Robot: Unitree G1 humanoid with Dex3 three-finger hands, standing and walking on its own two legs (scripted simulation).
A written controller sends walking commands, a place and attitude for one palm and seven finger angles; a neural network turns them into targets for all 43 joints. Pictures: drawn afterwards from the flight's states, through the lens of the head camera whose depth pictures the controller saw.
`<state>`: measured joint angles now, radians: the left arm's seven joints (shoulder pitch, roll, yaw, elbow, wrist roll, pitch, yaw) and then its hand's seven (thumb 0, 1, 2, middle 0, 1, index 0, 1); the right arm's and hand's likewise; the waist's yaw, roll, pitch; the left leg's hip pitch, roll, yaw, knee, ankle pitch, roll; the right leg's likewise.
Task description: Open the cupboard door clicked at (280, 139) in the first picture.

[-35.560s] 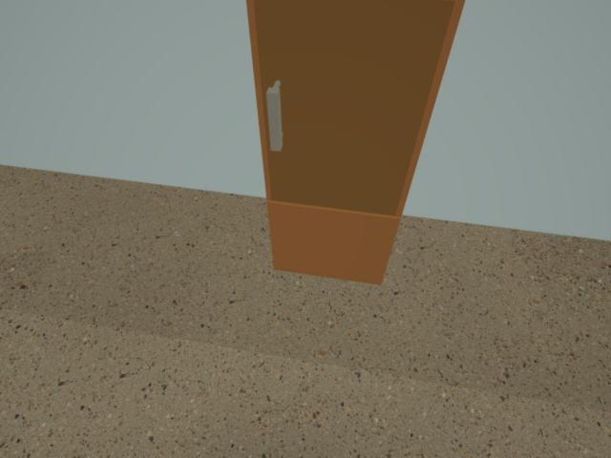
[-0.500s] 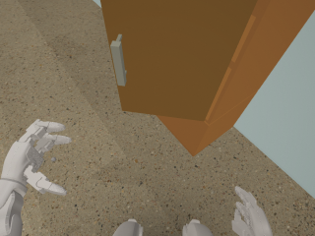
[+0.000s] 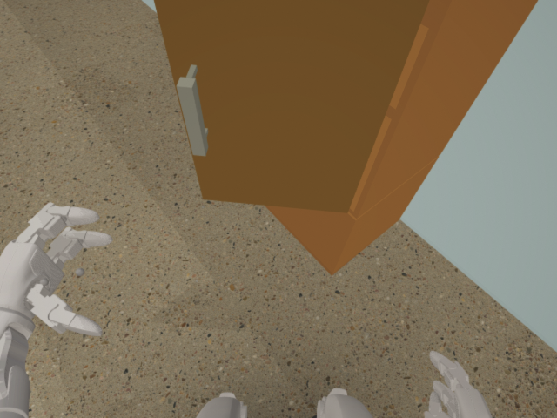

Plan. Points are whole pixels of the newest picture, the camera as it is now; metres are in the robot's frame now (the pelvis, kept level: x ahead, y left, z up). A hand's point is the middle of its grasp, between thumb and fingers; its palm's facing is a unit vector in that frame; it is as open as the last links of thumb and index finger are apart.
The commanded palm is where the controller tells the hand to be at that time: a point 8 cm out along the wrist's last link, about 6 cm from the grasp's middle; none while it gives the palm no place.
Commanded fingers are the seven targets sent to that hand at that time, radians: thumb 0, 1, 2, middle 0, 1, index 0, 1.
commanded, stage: raise the hand with hooked fingers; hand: left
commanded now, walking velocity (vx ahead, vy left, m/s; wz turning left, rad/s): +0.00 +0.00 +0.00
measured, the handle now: (196, 112) +0.62 +0.19 +0.04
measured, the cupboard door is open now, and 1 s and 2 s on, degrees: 45 45 45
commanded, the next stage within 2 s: move the hooked fingers beside the handle in 0.18 s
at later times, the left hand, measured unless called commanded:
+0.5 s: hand (85, 256) +0.31 +0.27 +0.06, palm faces -0.03 -1.00 -0.03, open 14.0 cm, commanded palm +0.29 +0.32 +0.06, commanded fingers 0.00 -0.50 0.30 -0.30 -1.20 -0.30 -1.20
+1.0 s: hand (120, 193) +0.41 +0.26 +0.05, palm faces -0.05 -1.00 -0.01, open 14.0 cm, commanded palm +0.40 +0.31 +0.05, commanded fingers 0.00 -0.50 0.30 -0.30 -1.20 -0.30 -1.20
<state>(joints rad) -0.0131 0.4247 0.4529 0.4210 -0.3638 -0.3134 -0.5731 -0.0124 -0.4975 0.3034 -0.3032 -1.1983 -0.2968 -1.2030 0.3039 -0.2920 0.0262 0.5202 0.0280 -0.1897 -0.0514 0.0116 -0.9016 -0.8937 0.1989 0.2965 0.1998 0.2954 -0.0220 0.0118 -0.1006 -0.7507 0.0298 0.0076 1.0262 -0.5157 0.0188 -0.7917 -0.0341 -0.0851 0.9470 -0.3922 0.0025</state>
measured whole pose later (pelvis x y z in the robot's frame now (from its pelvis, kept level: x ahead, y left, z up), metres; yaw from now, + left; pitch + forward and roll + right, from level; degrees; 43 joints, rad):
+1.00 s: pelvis -0.01 +0.00 -0.01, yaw -1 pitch +19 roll -2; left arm -0.56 0.55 0.49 0.93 -0.23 -0.35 -0.55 -0.01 -0.50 0.30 -0.30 -1.20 -0.30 -1.20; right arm 0.35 -0.29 0.04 0.59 0.02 -0.08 -0.05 0.01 -0.90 -0.89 0.20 0.30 0.20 0.30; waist -0.09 0.00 -0.10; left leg -0.89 0.04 0.02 1.08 -0.52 0.02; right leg -0.93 -0.02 -0.07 0.99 -0.38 0.00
